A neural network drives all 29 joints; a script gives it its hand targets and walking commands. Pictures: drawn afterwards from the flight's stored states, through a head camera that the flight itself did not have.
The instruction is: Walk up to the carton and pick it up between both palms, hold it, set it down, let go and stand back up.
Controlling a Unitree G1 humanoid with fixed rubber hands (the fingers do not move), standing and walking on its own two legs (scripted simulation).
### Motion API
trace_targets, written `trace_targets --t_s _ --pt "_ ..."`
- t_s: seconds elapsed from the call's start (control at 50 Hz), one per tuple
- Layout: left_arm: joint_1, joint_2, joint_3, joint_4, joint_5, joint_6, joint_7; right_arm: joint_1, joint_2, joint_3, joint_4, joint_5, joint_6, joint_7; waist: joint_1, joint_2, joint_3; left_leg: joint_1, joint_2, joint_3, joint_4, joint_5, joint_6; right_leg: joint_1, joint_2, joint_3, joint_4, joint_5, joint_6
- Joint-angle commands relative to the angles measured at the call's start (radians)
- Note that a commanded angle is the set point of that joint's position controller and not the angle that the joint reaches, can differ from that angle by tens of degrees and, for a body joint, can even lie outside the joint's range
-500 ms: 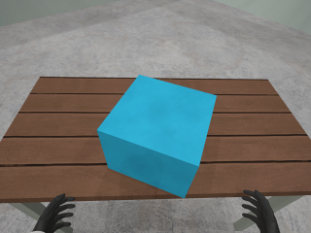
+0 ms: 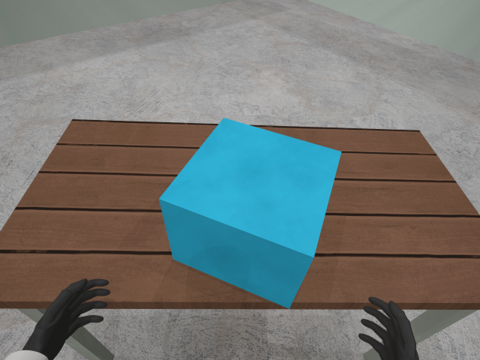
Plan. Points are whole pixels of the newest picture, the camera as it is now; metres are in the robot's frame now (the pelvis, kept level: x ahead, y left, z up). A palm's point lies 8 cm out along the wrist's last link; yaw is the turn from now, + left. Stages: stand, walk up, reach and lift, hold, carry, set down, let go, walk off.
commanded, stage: reach and lift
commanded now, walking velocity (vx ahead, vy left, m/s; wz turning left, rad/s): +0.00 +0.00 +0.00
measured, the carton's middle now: (254, 207) +0.39 -0.01 +0.03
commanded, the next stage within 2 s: none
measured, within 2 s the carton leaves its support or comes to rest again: neither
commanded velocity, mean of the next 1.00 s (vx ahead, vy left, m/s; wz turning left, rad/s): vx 0.00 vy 0.00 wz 0.00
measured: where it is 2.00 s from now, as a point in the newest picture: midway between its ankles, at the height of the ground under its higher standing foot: outside the picture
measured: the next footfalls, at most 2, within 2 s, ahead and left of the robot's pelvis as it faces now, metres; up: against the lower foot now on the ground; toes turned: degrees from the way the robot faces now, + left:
none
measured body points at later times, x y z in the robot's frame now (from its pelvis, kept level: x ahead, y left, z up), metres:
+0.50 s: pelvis +0.00 +0.01 +0.00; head +0.00 +0.04 +0.45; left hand +0.17 +0.26 +0.05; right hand +0.16 -0.18 +0.06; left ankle -0.02 +0.09 -0.75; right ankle +0.00 -0.15 -0.75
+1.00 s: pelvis +0.02 +0.00 +0.00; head +0.04 +0.03 +0.45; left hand +0.24 +0.25 +0.07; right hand +0.20 -0.19 +0.08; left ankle -0.02 +0.09 -0.75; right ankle +0.00 -0.15 -0.75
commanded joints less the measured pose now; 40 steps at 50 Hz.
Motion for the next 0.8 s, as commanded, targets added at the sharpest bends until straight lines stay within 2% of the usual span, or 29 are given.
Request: trace_targets --t_s 0.0,0.02,0.06,0.12,0.16,0.18,0.2,0.24,0.28,0.3,0.34,0.38,0.4,0.42,0.44,0.46,0.48,0.5,0.52,0.54,0.58,0.6,0.62,0.64,0.66,0.68,0.72,0.74,0.78 --pt "0.031 0.16 0.069 -0.151 -0.015 -0.055 -0.002 0.061 -0.037 -0.017 -0.208 -0.001 -0.02 -0.015 0.008 0.109 0.041 -0.172 0.036 -0.037 -0.119 0.145 -0.016 0.028 0.016 0.011 -0.007 0.066 -0.065" --pt "-0.002 0.173 0.061 -0.157 -0.026 -0.066 0.003 0.091 -0.03 -0.007 -0.21 0.007 -0.02 -0.013 0.003 0.143 0.025 -0.216 0.047 -0.042 -0.115 0.14 -0.02 0.046 0.011 0.022 0.004 0.059 -0.075" --pt "0.027 0.18 0.057 -0.165 -0.042 -0.089 0.006 0.104 -0.016 -0.011 -0.21 0.003 -0.02 -0.021 0.004 0.13 0.008 -0.188 0.041 -0.048 -0.117 0.123 -0.02 0.054 0.008 0.021 0.007 0.073 -0.075" --pt "0.057 0.179 0.056 -0.181 -0.041 -0.096 0.003 0.129 -0.017 0.01 -0.234 0.007 -0.039 -0.03 0.016 0.17 0.031 -0.177 0.042 -0.051 -0.101 0.183 -0.041 0.029 0.0 0.028 -0.013 0.065 -0.083" --pt "0.066 0.178 0.049 -0.237 -0.05 -0.112 0.01 0.126 -0.018 -0.007 -0.249 0.011 -0.05 -0.027 0.001 0.168 0.023 -0.172 0.046 -0.065 -0.094 0.204 -0.051 0.017 0.011 0.027 0.0 0.072 -0.086" --pt "0.083 0.187 0.04 -0.27 -0.058 -0.121 0.008 0.132 -0.026 -0.014 -0.279 0.007 -0.061 -0.034 0.017 0.148 -0.006 -0.156 0.045 -0.059 -0.083 0.222 -0.051 0.017 0.004 0.029 -0.003 0.081 -0.092" --pt "0.08 0.18 0.045 -0.225 -0.038 -0.119 0.009 0.141 -0.026 -0.009 -0.251 0.006 -0.058 -0.035 0.012 0.167 0.047 -0.199 0.057 -0.07 -0.1 0.186 -0.047 0.016 0.006 0.029 0.003 0.063 -0.088" --pt "0.068 0.183 0.042 -0.26 -0.045 -0.124 0.012 0.129 -0.013 -0.011 -0.254 0.002 -0.056 -0.048 0.018 0.186 0.035 -0.187 0.052 -0.061 -0.101 0.172 -0.053 0.026 -0.004 0.031 0.004 0.065 -0.089" --pt "0.077 0.188 0.029 -0.245 -0.05 -0.125 0.014 0.111 -0.011 -0.004 -0.261 -0.004 -0.057 -0.047 0.024 0.177 0.033 -0.181 0.045 -0.061 -0.108 0.154 -0.051 0.027 -0.005 0.034 -0.007 0.077 -0.081" --pt "0.07 0.198 0.026 -0.253 -0.063 -0.123 0.008 0.106 -0.019 -0.001 -0.281 0.0 -0.05 -0.047 0.019 0.141 0.02 -0.173 0.046 -0.068 -0.103 0.13 -0.046 0.029 -0.003 0.036 -0.008 0.06 -0.082" --pt "0.056 0.202 0.029 -0.283 -0.051 -0.123 0.012 0.118 -0.014 -0.015 -0.249 -0.009 -0.037 -0.054 0.017 0.166 0.05 -0.178 0.042 -0.068 -0.117 0.125 -0.046 0.016 -0.009 0.039 -0.005 0.037 -0.087" --pt "0.006 0.201 0.023 -0.273 -0.078 -0.112 0.012 0.059 -0.017 -0.018 -0.304 -0.003 -0.021 -0.055 0.015 0.142 0.047 -0.185 0.039 -0.067 -0.112 0.098 -0.04 -0.014 -0.015 0.042 -0.006 0.025 -0.086" --pt "0.041 0.191 0.014 -0.256 -0.074 -0.102 0.01 0.097 -0.011 -0.011 -0.261 -0.013 -0.006 -0.059 0.0 0.118 0.06 -0.171 0.041 -0.078 -0.109 0.109 -0.041 0.003 -0.009 0.037 -0.012 0.033 -0.087" --pt "0.038 0.207 0.022 -0.273 -0.082 -0.096 0.005 0.073 -0.011 -0.02 -0.313 -0.015 -0.003 -0.06 0.005 0.114 0.043 -0.168 0.036 -0.071 -0.103 0.123 -0.048 -0.007 -0.011 0.035 -0.018 0.042 -0.079" --pt "0.019 0.189 0.015 -0.289 -0.078 -0.091 0.006 0.055 -0.018 -0.012 -0.26 -0.009 0.011 -0.063 0.009 0.148 0.053 -0.169 0.047 -0.086 -0.125 0.084 -0.045 0.016 -0.014 0.024 -0.011 0.036 -0.081" --pt "-0.016 0.189 0.006 -0.287 -0.081 -0.074 0.009 0.045 -0.034 -0.018 -0.293 0.001 0.026 -0.062 -0.013 0.136 0.046 -0.182 0.047 -0.073 -0.122 0.085 -0.048 0.015 -0.012 0.038 -0.005 0.03 -0.093" --pt "0.006 0.197 0.022 -0.338 -0.069 -0.065 0.015 0.088 -0.033 -0.028 -0.269 -0.004 0.04 -0.064 0.011 0.167 0.044 -0.182 0.057 -0.076 -0.137 0.105 -0.054 0.034 -0.012 0.031 -0.006 0.049 -0.09" --pt "-0.028 0.214 0.032 -0.306 -0.076 -0.059 0.014 0.021 -0.029 -0.004 -0.301 0.013 0.036 -0.064 0.018 0.164 0.041 -0.182 0.048 -0.074 -0.123 0.116 -0.054 0.02 -0.014 0.033 -0.005 0.039 -0.084" --pt "-0.042 0.194 0.015 -0.313 -0.078 -0.042 0.01 0.009 -0.033 -0.03 -0.29 0.006 0.055 -0.067 0.0 0.157 0.049 -0.153 0.041 -0.071 -0.136 0.1 -0.059 0.014 -0.02 0.037 -0.03 0.052 -0.085" --pt "-0.071 0.204 0.019 -0.31 -0.08 -0.034 0.009 -0.007 -0.026 -0.019 -0.303 -0.003 0.067 -0.063 0.013 0.145 0.019 -0.169 0.045 -0.07 -0.129 0.083 -0.05 0.019 -0.017 0.032 -0.009 0.049 -0.083" --pt "-0.02 0.186 0.021 -0.337 -0.077 0.005 0.007 0.032 -0.037 -0.023 -0.322 0.015 0.087 -0.072 -0.016 0.132 0.012 -0.141 0.05 -0.073 -0.122 0.15 -0.064 0.026 -0.009 0.035 -0.015 0.107 -0.085" --pt "-0.003 0.19 0.044 -0.333 -0.066 0.008 0.004 0.036 -0.045 -0.022 -0.339 0.025 0.083 -0.072 0.001 0.121 0.015 -0.133 0.045 -0.063 -0.116 0.197 -0.062 0.02 -0.007 0.029 -0.019 0.102 -0.079" --pt "-0.033 0.193 0.049 -0.371 -0.067 0.011 0.005 0.005 -0.026 -0.029 -0.352 0.013 0.085 -0.07 0.015 0.155 -0.002 -0.12 0.047 -0.068 -0.113 0.214 -0.071 0.012 -0.013 0.035 -0.031 0.107 -0.089" --pt "-0.066 0.171 0.024 -0.325 -0.065 0.029 0.004 -0.014 -0.049 -0.01 -0.292 0.019 0.103 -0.065 -0.008 0.138 0.019 -0.123 0.055 -0.081 -0.124 0.209 -0.067 0.015 -0.005 0.032 -0.03 0.117 -0.08" --pt "-0.07 0.188 0.051 -0.293 -0.079 0.038 -0.008 -0.017 -0.034 -0.02 -0.325 0.013 0.108 -0.069 0.015 0.101 0.035 -0.126 0.046 -0.061 -0.116 0.188 -0.063 0.001 -0.012 0.036 -0.035 0.105 -0.076" --pt "-0.111 0.189 0.04 -0.312 -0.077 0.036 -0.01 -0.018 -0.032 -0.017 -0.327 0.012 0.122 -0.073 -0.005 0.114 0.007 -0.114 0.046 -0.06 -0.112 0.196 -0.068 0.009 -0.018 0.039 -0.031 0.116 -0.077" --pt "-0.093 0.183 0.064 -0.317 -0.063 0.06 -0.01 -0.025 -0.038 -0.019 -0.355 0.025 0.135 -0.077 0.013 0.114 0.01 -0.13 0.046 -0.058 -0.12 0.203 -0.061 0.02 -0.011 0.03 -0.024 0.139 -0.069" --pt "-0.089 0.183 0.061 -0.359 -0.069 0.067 -0.012 0.01 -0.04 -0.01 -0.358 0.029 0.135 -0.079 -0.002 0.115 -0.021 -0.123 0.041 -0.057 -0.108 0.221 -0.058 0.039 -0.011 0.039 -0.017 0.164 -0.071" --pt "-0.09 0.171 0.088 -0.348 -0.051 0.078 -0.016 -0.018 -0.049 -0.038 -0.368 0.014 0.132 -0.086 0.012 0.131 -0.001 -0.11 0.048 -0.053 -0.104 0.307 -0.084 0.013 -0.005 0.028 -0.019 0.185 -0.07"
